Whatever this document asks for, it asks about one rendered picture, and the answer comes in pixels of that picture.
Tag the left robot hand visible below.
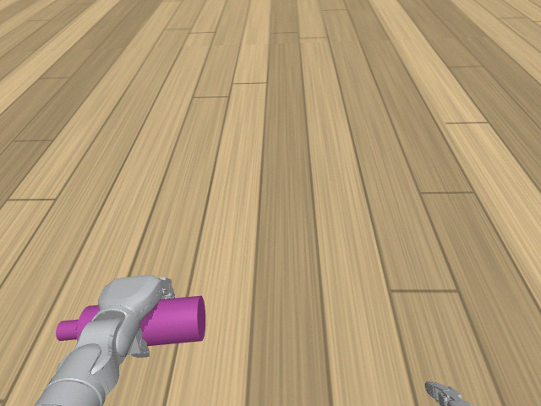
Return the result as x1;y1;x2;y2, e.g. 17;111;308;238
98;275;175;358

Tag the left robot arm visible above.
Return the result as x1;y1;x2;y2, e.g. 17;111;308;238
34;305;139;406

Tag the bottle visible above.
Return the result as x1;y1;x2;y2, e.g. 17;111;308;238
56;296;205;346

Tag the right robot hand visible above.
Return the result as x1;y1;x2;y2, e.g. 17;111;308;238
425;381;472;406

